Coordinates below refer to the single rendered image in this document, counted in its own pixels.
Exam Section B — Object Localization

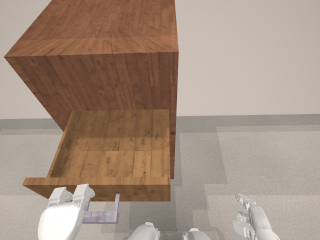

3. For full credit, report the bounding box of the right robot hand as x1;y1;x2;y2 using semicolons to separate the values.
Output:
233;193;273;240

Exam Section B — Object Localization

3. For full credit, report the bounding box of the left robot hand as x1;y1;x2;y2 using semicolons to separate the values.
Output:
37;183;95;240

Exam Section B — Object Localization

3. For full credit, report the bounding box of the left robot thigh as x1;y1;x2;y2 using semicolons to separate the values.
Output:
126;224;160;240

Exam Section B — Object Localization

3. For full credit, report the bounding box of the cabinet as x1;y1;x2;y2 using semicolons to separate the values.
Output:
4;0;179;179

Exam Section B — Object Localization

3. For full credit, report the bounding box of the handle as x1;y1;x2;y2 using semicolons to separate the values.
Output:
82;193;120;224

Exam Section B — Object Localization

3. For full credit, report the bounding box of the drawer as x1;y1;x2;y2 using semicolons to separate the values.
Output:
22;109;171;202

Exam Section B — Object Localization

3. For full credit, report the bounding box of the right robot shin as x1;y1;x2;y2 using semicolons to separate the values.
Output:
189;228;199;232

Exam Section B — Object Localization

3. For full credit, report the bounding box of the right robot forearm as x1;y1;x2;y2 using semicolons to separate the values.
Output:
254;229;280;240

